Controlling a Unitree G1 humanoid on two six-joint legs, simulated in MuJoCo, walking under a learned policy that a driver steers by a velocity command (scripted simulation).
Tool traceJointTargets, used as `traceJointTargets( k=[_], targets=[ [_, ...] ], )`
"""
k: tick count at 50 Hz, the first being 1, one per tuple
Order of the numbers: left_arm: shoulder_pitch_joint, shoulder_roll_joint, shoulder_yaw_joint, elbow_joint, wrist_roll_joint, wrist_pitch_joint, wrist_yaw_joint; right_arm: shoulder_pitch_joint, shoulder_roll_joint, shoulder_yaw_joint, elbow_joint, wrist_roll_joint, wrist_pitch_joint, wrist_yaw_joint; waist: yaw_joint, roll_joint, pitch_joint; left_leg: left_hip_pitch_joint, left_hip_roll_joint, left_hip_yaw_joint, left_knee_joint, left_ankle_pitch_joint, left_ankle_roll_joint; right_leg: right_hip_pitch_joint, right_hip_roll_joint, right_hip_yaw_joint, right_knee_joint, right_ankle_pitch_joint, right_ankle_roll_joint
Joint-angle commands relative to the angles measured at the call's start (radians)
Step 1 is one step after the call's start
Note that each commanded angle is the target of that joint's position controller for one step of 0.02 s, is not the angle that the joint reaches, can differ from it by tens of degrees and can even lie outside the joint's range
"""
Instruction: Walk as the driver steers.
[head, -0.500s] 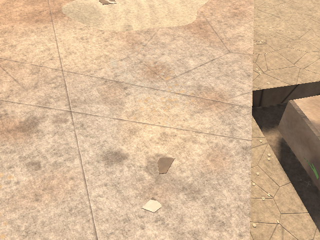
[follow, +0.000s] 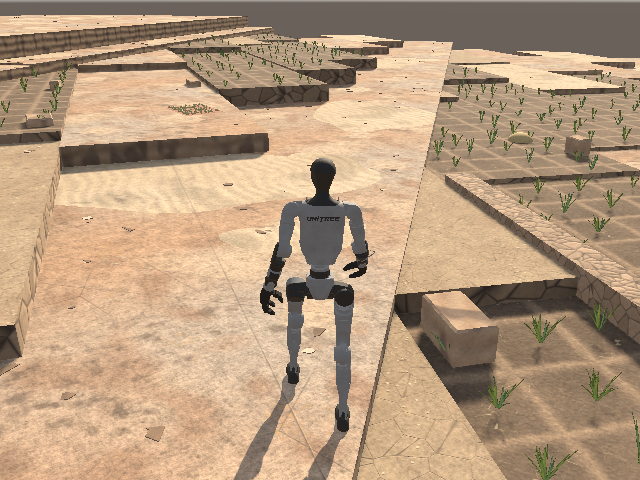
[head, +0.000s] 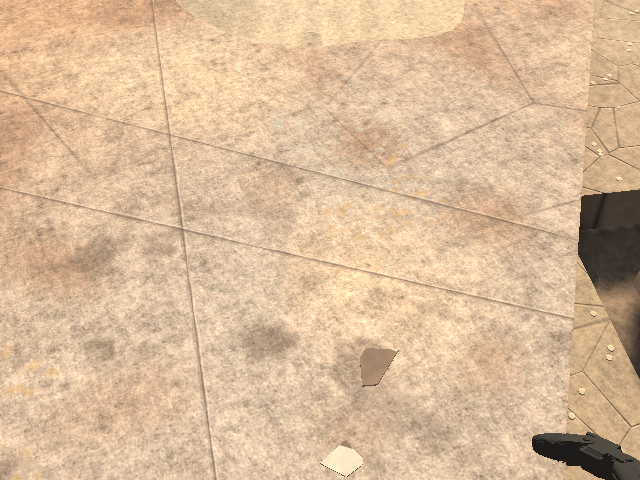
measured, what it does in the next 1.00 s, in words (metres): walks ahead: left foot, then right foot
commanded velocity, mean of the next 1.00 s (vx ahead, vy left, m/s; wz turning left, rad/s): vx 0.49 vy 0.00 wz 0.15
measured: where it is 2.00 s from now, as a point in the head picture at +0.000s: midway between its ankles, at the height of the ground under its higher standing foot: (279, 257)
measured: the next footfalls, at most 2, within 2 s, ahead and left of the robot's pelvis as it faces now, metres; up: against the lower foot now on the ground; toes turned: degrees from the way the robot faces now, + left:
left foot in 0.10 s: +0.25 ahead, +0.13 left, +0.00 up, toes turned +2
right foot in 0.66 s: +0.56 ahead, -0.09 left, +0.00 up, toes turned +0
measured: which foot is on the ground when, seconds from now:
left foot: up 0.00-0.08, down 0.10-0.66, up 0.68-1.00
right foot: down 0.00-0.10, up 0.12-0.64, down 0.66-1.00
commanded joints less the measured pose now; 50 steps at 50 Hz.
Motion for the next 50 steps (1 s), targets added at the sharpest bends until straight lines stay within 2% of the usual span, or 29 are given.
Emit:
traceJointTargets(
  k=[1, 3, 4, 5, 6, 7, 8, 9, 10, 11, 12, 15, 18, 22, 27, 30, 31, 32, 33, 34, 35, 36, 37, 38, 39, 41, 44, 48, 50],
  targets=[
    [0.006, 0.195, 0.052, -0.021, -0.011, 0.002, 0.008, -0.137, -0.09, -0.019, -0.105, 0.003, -0.028, 0.01, -0.035, -0.156, 0.112, 0.038, -0.025, 0.016, -0.091, -0.024, 0.027, -0.056, -0.264, 0.113, -0.032, 0.362, -0.146],
    [-0.028, 0.222, 0.059, -0.018, -0.002, 0.016, 0.015, -0.023, -0.138, -0.041, -0.078, -0.004, -0.032, 0.006, -0.108, -0.186, 0.027, 0.204, -0.074, 0.049, -0.111, -0.076, 0.061, -0.017, -0.248, 0.079, 0.121, 0.711, -0.114],
    [-0.04, 0.22, 0.059, -0.022, 0.007, 0.026, 0.018, 0.141, -0.18, -0.063, -0.028, -0.004, -0.03, -0.002, -0.186, -0.181, -0.077, 0.405, -0.098, 0.07, -0.115, -0.069, 0.089, -0.055, -0.206, 0.041, 0.309, 0.849, -0.086],
    [-0.045, 0.199, 0.047, -0.046, 0.022, 0.029, 0.025, 0.327, -0.232, -0.08, 0.013, -0.011, -0.025, -0.015, -0.256, -0.123, -0.22, 0.722, 0.029, -0.066, -0.053, -0.052, 0.133, -0.254, -0.168, 0.027, 0.581, 0.665, -0.052],
    [0.097, 0.042, 0.006, -0.071, 0.017, 0.009, 0.015, 0.416, -0.338, -0.099, 0.033, -0.036, -0.02, -0.018, -0.178, 0.214, -0.397, 1.092, 0.304, -0.59, -0.16, -0.27, 0.31, -0.659, 0.028, 0.027, 1.004, 0.013, 0.032],
    [0.078, 0.105, 0.016, -0.046, -0.007, -0.015, 0.011, 0.419, -0.242, -0.078, 0.04, -0.021, -0.016, -0.014, -0.209, 0.242, -0.469, 1.111, 0.322, -0.826, -0.351, -0.439, 0.333, -0.779, 0.042, 0.162, 1.167, -0.208, 0.032],
    [-0.046, 0.179, 0.038, -0.073, -0.036, -0.026, 0.006, 0.33, -0.192, -0.063, 0.036, -0.015, -0.012, -0.021, -0.202, 0.168, -0.258, 0.958, 0.289, -0.66, -0.362, -0.464, 0.275, -0.881, -0.021, 0.133, 1.216, -0.15, 0.021],
    [-0.131, 0.185, 0.035, -0.095, -0.031, -0.033, 0.01, 0.258, -0.159, -0.052, 0.024, -0.015, -0.009, -0.024, -0.175, 0.055, -0.161, 0.785, 0.251, -0.512, -0.371, -0.395, 0.243, -0.859, -0.078, 0.096, 1.181, -0.058, 0.008],
    [-0.171, 0.179, 0.038, -0.106, -0.015, -0.034, 0.015, 0.206, -0.14, -0.046, 0.02, -0.025, -0.012, -0.023, -0.141, -0.002, -0.094, 0.633, 0.212, -0.415, -0.394, -0.297, 0.229, -0.815, -0.114, 0.078, 1.116, 0.007, 0.004],
    [-0.154, 0.173, 0.044, -0.103, -0.004, -0.023, 0.018, 0.177, -0.116, -0.038, 0.02, -0.041, -0.022, -0.02, -0.098, 0.014, -0.072, 0.533, 0.171, -0.342, -0.419, -0.219, 0.217, -0.744, -0.145, 0.089, 1.071, 0.053, -0.002],
    [-0.125, 0.155, 0.042, -0.093, -0.003, -0.01, 0.019, 0.166, -0.108, -0.038, 0.024, -0.043, -0.029, -0.018, -0.075, 0.037, -0.068, 0.478, 0.152, -0.301, -0.448, -0.187, 0.221, -0.7, -0.155, 0.089, 1.046, 0.074, 0.0],
    [-0.147, 0.128, 0.038, -0.102, 0.006, 0.014, 0.024, 0.191, -0.125, -0.042, 0.056, -0.028, -0.049, -0.02, -0.058, 0.023, -0.023, 0.409, 0.139, -0.211, -0.502, -0.103, 0.244, -0.72, -0.169, 0.073, 0.96, 0.123, 0.02],
    [-0.261, 0.123, 0.033, -0.138, 0.014, 0.011, 0.025, 0.236, -0.154, -0.048, 0.078, -0.025, -0.043, -0.035, -0.086, -0.01, 0.017, 0.443, 0.127, -0.156, -0.516, -0.029, 0.233, -0.801, -0.174, 0.066, 0.783, 0.274, 0.038],
    [-0.412, 0.095, 0.02, -0.175, 0.004, -0.005, 0.009, 0.32, -0.181, -0.048, 0.105, -0.013, -0.028, -0.043, -0.153, -0.015, 0.038, 0.512, 0.104, -0.096, -0.512, 0.003, 0.188, -0.774, -0.132, 0.023, 0.511, 0.442, 0.031],
    [-0.555, 0.092, 0.015, -0.236, -0.008, -0.021, -0.028, 0.42, -0.19, -0.047, 0.147, -0.011, 0.005, -0.046, -0.206, -0.011, 0.07, 0.697, 0.163, -0.118, -0.432, 0.048, 0.184, -0.825, -0.094, 0.006, 0.364, 0.385, 0.004],
    [-0.53, 0.118, 0.026, -0.249, -0.004, -0.033, -0.04, 0.423, -0.205, -0.052, 0.156, -0.008, 0.024, -0.055, -0.162, 0.02, 0.042, 0.746, 0.18, -0.16, -0.332, 0.217, 0.163, -0.718, -0.051, 0.001, 0.301, 0.263, -0.027],
    [-0.456, 0.143, 0.038, -0.233, 0.0, -0.036, -0.038, 0.402, -0.22, -0.055, 0.151, -0.008, 0.028, -0.057, -0.114, 0.039, -0.004, 0.733, 0.163, -0.154, -0.253, 0.371, 0.151, -0.591, -0.02, -0.021, 0.282, 0.237, -0.044],
    [-0.299, 0.187, 0.061, -0.192, 0.002, -0.04, -0.029, 0.374, -0.217, -0.052, 0.143, -0.011, 0.028, -0.058, -0.027, 0.033, -0.1, 0.663, 0.114, -0.118, -0.091, 0.447, 0.126, -0.351, -0.016, -0.027, 0.259, 0.285, -0.076],
    [-0.092, 0.261, 0.085, -0.155, 0.02, -0.038, -0.014, 0.348, -0.172, -0.033, 0.108, -0.029, 0.019, -0.057, 0.057, -0.025, -0.266, 0.441, 0.055, -0.085, 0.194, 0.236, 0.088, 0.006, -0.178, 0.124, 0.331, 0.354, -0.144],
    [-0.029, 0.33, 0.1, -0.135, 0.028, -0.028, -0.011, 0.494, -0.039, 0.004, 0.093, -0.023, -0.004, -0.047, -0.002, -0.292, -0.44, 0.027, -0.108, -0.039, 0.566, -0.443, 0.016, 0.394, -0.454, 0.583, 0.279, 0.215, -0.3],
    [-0.006, 0.223, 0.078, -0.141, 0.025, -0.02, -0.004, 0.439, -0.145, -0.021, 0.114, 0.003, -0.019, -0.042, 0.051, -0.226, -0.458, -0.069, -0.089, -0.167, 0.688, -0.58, 0.014, 0.373, -0.458, 0.698, 0.187, 0.09, -0.29],
    [-0.078, 0.189, 0.063, -0.14, 0.022, -0.017, 0.004, 0.337, -0.194, -0.041, 0.074, 0.026, -0.022, -0.042, 0.044, -0.185, -0.273, -0.135, -0.043, -0.149, 0.719, -0.507, 0.01, 0.234, -0.423, 0.53, 0.155, 0.104, -0.239],
    [-0.147, 0.166, 0.055, -0.139, 0.02, -0.018, 0.006, 0.279, -0.178, -0.039, 0.056, 0.02, -0.021, -0.047, 0.009, -0.122, -0.177, -0.116, 0.005, -0.119, 0.686, -0.423, 0.007, 0.081, -0.384, 0.409, 0.124, 0.168, -0.212],
    [-0.201, 0.139, 0.048, -0.133, 0.02, -0.022, 0.0, 0.256, -0.163, -0.043, 0.05, 0.004, -0.013, -0.049, -0.027, -0.099, -0.098, -0.082, 0.033, -0.114, 0.636, -0.371, 0.003, -0.057, -0.344, 0.322, 0.078, 0.207, -0.2],
    [-0.239, 0.118, 0.043, -0.129, 0.024, -0.031, -0.004, 0.286, -0.144, -0.048, 0.055, 0.003, 0.002, -0.049, -0.07, -0.124, -0.063, -0.019, 0.058, -0.121, 0.605, -0.333, 0.001, -0.154, -0.313, 0.246, 0.031, 0.214, -0.187],
    [-0.277, 0.114, 0.048, -0.111, 0.02, -0.044, -0.01, 0.326, -0.094, -0.043, 0.062, 0.008, 0.032, -0.048, -0.108, -0.133, -0.024, 0.035, 0.069, -0.112, 0.577, -0.31, -0.012, -0.257, -0.296, 0.152, -0.038, 0.249, -0.189],
    [-0.284, 0.147, 0.063, -0.082, 0.028, -0.052, -0.008, 0.276, -0.084, -0.045, 0.03, -0.002, 0.052, -0.052, -0.12, -0.107, 0.022, -0.023, 0.08, -0.123, 0.489, -0.214, -0.029, -0.283, -0.293, 0.027, -0.073, 0.344, -0.188],
    [-0.258, 0.183, 0.076, -0.055, 0.026, -0.039, 0.01, 0.158, -0.063, -0.037, -0.006, -0.008, 0.04, -0.026, -0.081, -0.096, 0.038, 0.0, 0.07, -0.067, 0.231, 0.003, -0.023, -0.246, -0.253, -0.121, -0.068, 0.378, -0.15],
    [-0.224, 0.207, 0.084, -0.039, 0.018, -0.03, 0.016, 0.079, -0.056, -0.032, -0.035, -0.01, 0.037, -0.013, -0.049, -0.083, 0.057, 0.005, 0.06, -0.029, 0.138, 0.022, -0.012, -0.204, -0.273, -0.148, -0.065, 0.362, -0.143]
  ],
)
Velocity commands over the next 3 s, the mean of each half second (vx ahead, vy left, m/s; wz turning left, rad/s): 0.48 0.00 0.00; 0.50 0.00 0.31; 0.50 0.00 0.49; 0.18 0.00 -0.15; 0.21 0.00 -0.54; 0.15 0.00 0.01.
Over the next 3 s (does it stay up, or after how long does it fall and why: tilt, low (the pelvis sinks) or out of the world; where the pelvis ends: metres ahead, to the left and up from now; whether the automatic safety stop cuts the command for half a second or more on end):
stays up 1.19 0.21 -0.01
